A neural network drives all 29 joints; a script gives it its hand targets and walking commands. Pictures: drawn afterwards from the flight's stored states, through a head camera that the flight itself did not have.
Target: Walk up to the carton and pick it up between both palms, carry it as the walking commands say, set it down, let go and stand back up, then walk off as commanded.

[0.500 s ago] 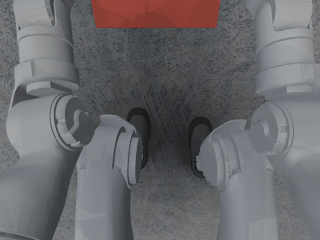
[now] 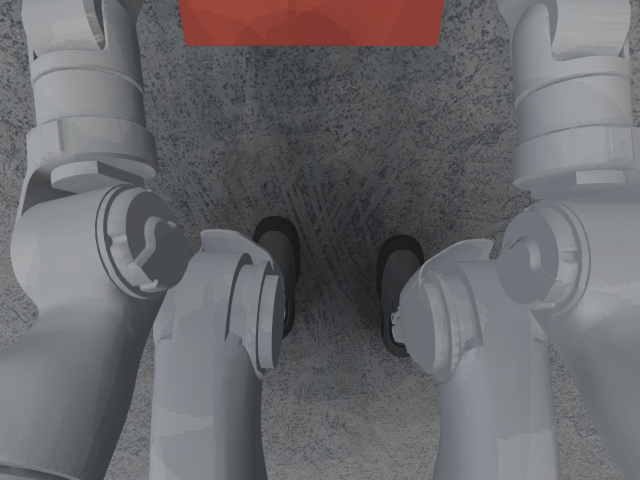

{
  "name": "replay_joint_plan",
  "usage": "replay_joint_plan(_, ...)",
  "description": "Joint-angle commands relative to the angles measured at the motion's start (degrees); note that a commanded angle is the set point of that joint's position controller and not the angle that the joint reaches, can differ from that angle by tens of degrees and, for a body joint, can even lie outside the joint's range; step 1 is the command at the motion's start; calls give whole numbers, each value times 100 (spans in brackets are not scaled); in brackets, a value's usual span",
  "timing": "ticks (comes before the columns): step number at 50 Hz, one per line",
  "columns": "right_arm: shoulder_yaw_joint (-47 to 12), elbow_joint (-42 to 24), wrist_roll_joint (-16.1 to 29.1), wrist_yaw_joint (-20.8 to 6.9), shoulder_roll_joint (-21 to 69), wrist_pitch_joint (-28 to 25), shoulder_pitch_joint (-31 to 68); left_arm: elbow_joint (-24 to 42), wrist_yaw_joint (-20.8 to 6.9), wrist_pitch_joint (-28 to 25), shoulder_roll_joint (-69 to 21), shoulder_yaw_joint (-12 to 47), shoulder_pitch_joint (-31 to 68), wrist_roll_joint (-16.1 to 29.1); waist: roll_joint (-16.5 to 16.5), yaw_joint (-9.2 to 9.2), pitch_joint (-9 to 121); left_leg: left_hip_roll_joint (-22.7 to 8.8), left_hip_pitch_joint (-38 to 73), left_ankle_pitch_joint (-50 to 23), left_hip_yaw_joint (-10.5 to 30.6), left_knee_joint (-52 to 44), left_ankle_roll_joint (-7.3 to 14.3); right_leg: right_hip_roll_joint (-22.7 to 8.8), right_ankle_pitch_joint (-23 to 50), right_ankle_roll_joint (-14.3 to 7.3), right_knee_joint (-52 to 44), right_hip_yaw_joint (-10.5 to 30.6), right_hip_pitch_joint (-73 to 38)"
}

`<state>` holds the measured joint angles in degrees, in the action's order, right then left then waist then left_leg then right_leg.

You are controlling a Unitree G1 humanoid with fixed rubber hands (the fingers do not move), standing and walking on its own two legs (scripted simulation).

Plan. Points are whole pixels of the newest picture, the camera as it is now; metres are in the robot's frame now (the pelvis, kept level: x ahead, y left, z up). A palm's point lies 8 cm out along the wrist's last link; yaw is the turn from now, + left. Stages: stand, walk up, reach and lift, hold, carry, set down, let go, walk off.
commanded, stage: set down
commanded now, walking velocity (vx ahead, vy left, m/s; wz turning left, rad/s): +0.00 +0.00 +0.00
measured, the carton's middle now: out of the picture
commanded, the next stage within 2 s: none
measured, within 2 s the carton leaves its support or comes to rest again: rests again in 0.68 s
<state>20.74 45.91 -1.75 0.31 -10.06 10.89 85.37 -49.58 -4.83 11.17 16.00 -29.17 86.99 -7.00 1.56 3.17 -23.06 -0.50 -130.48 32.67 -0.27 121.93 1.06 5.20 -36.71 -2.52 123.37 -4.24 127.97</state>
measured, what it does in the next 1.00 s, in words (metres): stands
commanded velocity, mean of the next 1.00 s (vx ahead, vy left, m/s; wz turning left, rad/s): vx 0.00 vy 0.00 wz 0.00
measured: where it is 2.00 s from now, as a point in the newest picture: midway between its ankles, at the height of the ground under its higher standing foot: (338, 305)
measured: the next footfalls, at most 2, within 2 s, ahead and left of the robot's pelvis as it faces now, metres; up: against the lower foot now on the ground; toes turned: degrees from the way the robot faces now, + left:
none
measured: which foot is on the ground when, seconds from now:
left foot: down 0.00-1.00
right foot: down 0.00-1.00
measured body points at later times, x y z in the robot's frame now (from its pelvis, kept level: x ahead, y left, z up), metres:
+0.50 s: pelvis +0.00 +0.00 +0.00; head +0.40 +0.03 +0.20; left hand +0.57 +0.22 -0.19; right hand +0.59 -0.09 -0.19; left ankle +0.11 +0.11 -0.35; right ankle +0.09 -0.09 -0.35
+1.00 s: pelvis -0.02 +0.00 -0.01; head +0.37 +0.02 +0.20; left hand +0.52 +0.24 -0.21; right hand +0.56 -0.10 -0.20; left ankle +0.11 +0.11 -0.35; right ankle +0.09 -0.09 -0.35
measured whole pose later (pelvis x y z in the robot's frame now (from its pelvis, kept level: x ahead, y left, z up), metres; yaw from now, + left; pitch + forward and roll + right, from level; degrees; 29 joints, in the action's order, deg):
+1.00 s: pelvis -0.02 +0.00 -0.01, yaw +1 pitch +34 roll +0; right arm 3.9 56.8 8.5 6.0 -17.9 7.7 88.2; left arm -64.3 5.4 3.2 21.6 -18.2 87.1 1.7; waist 1.5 3.2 -29.2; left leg -0.4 -127.8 29.9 -0.6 123.6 0.8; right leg 4.8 -34.1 -2.5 125.7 -4.2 125.7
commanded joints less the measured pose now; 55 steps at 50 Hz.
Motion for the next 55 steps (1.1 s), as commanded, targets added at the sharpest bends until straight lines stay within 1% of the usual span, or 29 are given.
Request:
replay_joint_plan(1, -1925, 1323, -66, -1256, 3951, 397, 1314, -1543, -1054, 551, -4576, 1516, -3, -254, -48, 832, 3878, 476, 3298, -1917, 124, -486, 44, 217, 1076, 205, -662, 579, -1416)
replay_joint_plan(2, -1942, 1335, -112, -1245, 3925, 416, 1302, -1471, -1066, 530, -4521, 1431, -51, -274, 86, 859, 3810, 482, 3143, -1786, 93, -501, 60, 206, 1019, 221, -712, 599, -1470)
replay_joint_plan(3, -1879, 1395, -91, -1248, 3944, 398, 1259, -1516, -1040, 521, -4456, 1485, 39, -264, -54, 865, 3858, 459, 3266, -1800, 102, -491, 47, 232, 993, 208, -661, 597, -1371)
replay_joint_plan(6, -1880, 1235, -76, -1224, 3875, 375, 1270, -1482, -1018, 503, -4385, 1397, -98, -330, -6, 886, 3847, 455, 3279, -1900, 135, -498, 58, 232, 1098, 249, -637, 570, -1424)
replay_joint_plan(8, -1729, 1381, -181, -1189, 3717, 378, 1133, -1458, -996, 478, -4328, 1403, -30, -321, -62, 724, 3844, 435, 3323, -1902, 120, -458, 22, 218, 1093, 233, -642, 575, -1402)
replay_joint_plan(11, -1716, 1431, -254, -1163, 3694, 353, 1096, -1440, -993, 459, -4311, 1347, -52, -351, -39, 769, 3914, 441, 3194, -1902, 112, -447, 1, 222, 1127, 213, -622, 597, -1506)
replay_joint_plan(12, -1781, 1337, -183, -1152, 3702, 349, 1140, -1516, -960, 436, -4139, 1281, -162, -374, 83, 928, 3965, 410, 3358, -1999, 139, -469, 22, 211, 1164, 281, -596, 581, -1481)
replay_joint_plan(16, -1656, 1279, -208, -1081, 3350, 261, 1127, -1518, -885, 374, -3951, 1269, -193, -363, -6, 800, 4018, 417, 3496, -2054, 158, -466, -6, 206, 1124, 316, -576, 513, -1369)
replay_joint_plan(21, -1542, 1325, -234, -884, 2782, 163, 964, -1516, -658, 196, -3126, 1002, -262, -411, 112, 931, 4239, 324, 3401, -2002, 131, -435, -40, 174, 1210, 352, -561, 574, -1614)
replay_joint_plan(25, -1291, 1242, -252, -618, 1771, 24, 946, -1642, -372, 53, -2425, 877, -323, -429, -121, 871, 4398, 248, 3639, -2116, 156, -482, -117, 154, 1303, 396, -571, 558, -1689)
replay_joint_plan(28, -1157, 1261, -246, -349, 1022, -77, 844, -1567, -66, -179, -1555, 647, -361, -399, 1, 950, 4603, 229, 3850, -2447, 150, -474, -145, 116, 1474, 462, -533, 535, -1800)
replay_joint_plan(29, -1118, 1133, -245, -207, 436, -151, 896, -1450, 115, -312, -1011, 586, -278, -367, -118, 966, 4756, 182, 3964, -2593, 161, -443, -182, 87, 1566, 473, -533, 608, -1758)
replay_joint_plan(30, -1143, 1105, -192, -86, 95, -207, 933, -1390, 252, -429, -592, 468, -153, -306, 49, 987, 4962, 194, 3971, -2707, 185, -424, -167, 77, 1757, 487, -528, 607, -1905)
replay_joint_plan(33, -1423, 575, 279, 370, -909, -510, 1220, -377, 758, -927, 757, 691, 600, 262, -222, 990, 6303, 189, 4744, -3894, 228, -188, -236, 70, 2433, 509, -301, 624, -2167)
replay_joint_plan(35, -1741, 315, 769, 535, -1189, -622, 1687, -257, 1008, -1104, 1029, 962, 1029, 690, -471, 1027, 7202, 203, 5572, -4630, 295, 12, -215, 53, 2625, 497, -210, 587, -2075)
replay_joint_plan(36, -1766, 432, 927, 598, -1347, -616, 1673, -593, 1057, -1102, 1081, 1009, 922, 837, -530, 1038, 7188, 184, 5762, -4721, 351, 34, -195, 13, 2579, 487, -247, 594, -1885)
replay_joint_plan(38, -1825, 550, 1145, 648, -1582, -570, 1781, -1039, 1080, -1030, 1226, 1199, 890, 1084, -466, 893, 7196, 196, 5598, -4240, 335, -50, -170, -34, 2387, 442, -249, 572, -2175)
replay_joint_plan(40, -1909, 787, 1278, 644, -1562, -501, 1878, -1397, 1053, -986, 1274, 1227, 883, 1202, -334, 973, 6719, 192, 5002, -3549, 242, -171, -146, -43, 2084, 403, -320, 613, -2262)
replay_joint_plan(42, -1938, 569, 1364, 653, -1700, -482, 2238, -1175, 1085, -991, 1617, 1100, 1272, 1246, -135, 1088, 6622, 156, 4431, -3194, 205, -214, -126, -105, 2095, 390, -274, 695, -2571)
replay_joint_plan(43, -1900, 656, 1345, 668, -1839, -468, 2409, -1153, 1103, -991, 1668, 1135, 1506, 1309, -150, 982, 6605, 129, 4461, -3016, 198, -204, -131, -127, 1916, 368, -303, 698, -2529)
replay_joint_plan(44, -1929, 769, 1456, 648, -1816, -451, 2471, -1036, 1100, -982, 1653, 1285, 1640, 1353, -307, 990, 6660, 105, 4593, -2927, 175, -220, -123, -134, 1834, 351, -291, 683, -2559)
replay_joint_plan(45, -1988, 832, 1470, 644, -1782, -414, 2531, -1157, 1102, -958, 1654, 1293, 1687, 1416, -178, 1010, 6488, 108, 4353, -2691, 163, -262, -119, -168, 1678, 344, -333, 693, -2559)
replay_joint_plan(48, -1976, 825, 1488, 658, -2053, -339, 2765, -1139, 1119, -826, 1685, 1372, 1838, 1469, -199, 912, 6696, 53, 4590, -2364, 137, -372, -118, -215, 1405, 316, -469, 678, -2790)
replay_joint_plan(49, -1987, 845, 1531, 659, -1980, -319, 2715, -856, 1129, -828, 1683, 1393, 1983, 1483, -317, 927, 6828, 73, 4736, -2422, 112, -404, -136, -190, 1400, 307, -477, 660, -2750)
replay_joint_plan(51, -2073, 834, 1630, 671, -1984, -261, 2921, -757, 1162, -770, 1737, 1431, 2110, 1533, -239, 959, 7161, 63, 4937, -2269, 77, -488, -132, -240, 1317, 307, -570, 641, -3088)
replay_joint_plan(52, -2057, 911, 1619, 697, -1991, -223, 2790, -635, 1179, -735, 1736, 1488, 2135, 1595, -336, 838, 7362, 45, 5103, -2318, 37, -545, -161, -220, 1391, 282, -607, 625, -3258)
replay_joint_plan(53, -2082, 918, 1654, 716, -1901, -194, 2819, -647, 1188, -712, 1758, 1526, 2140, 1565, -376, 900, 7427, 57, 5200, -2321, 38, -602, -144, -207, 1385, 278, -659, 617, -3306)
replay_joint_plan(54, -2058, 726, 1609, 734, -1967, -181, 2855, -356, 1202, -685, 1782, 1549, 2178, 1662, -316, 805, 7720, 74, 5369, -2457, 42, -622, -149, -198, 1484, 272, -670, 595, -3443)
replay_joint_plan(55, -2078, 669, 1677, 765, -1934, -166, 2756, -187, 1222, -687, 1867, 1608, 2215, 1643, -473, 834, 8079, 113, 5653, -2566, -6, -647, -160, -163, 1555, 268, -695, 568, -3556)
